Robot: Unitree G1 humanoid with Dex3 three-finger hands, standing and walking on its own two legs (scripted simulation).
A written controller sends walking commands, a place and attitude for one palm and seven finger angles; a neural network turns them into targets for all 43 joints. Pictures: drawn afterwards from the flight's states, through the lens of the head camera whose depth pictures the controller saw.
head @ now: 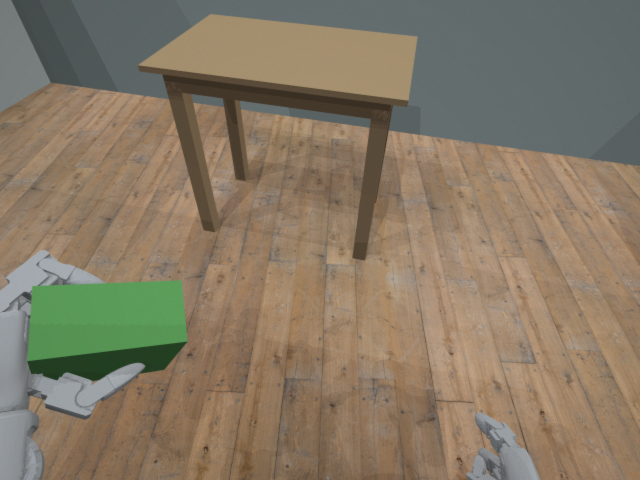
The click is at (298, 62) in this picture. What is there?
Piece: table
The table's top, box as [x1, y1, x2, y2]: [138, 14, 417, 106]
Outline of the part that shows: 138,65 140,71 406,106 417,37 210,14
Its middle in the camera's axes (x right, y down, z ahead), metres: -0.10 -0.64 +1.33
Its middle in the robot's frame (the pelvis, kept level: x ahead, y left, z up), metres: +1.42 +0.18 -0.03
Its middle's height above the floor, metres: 0.74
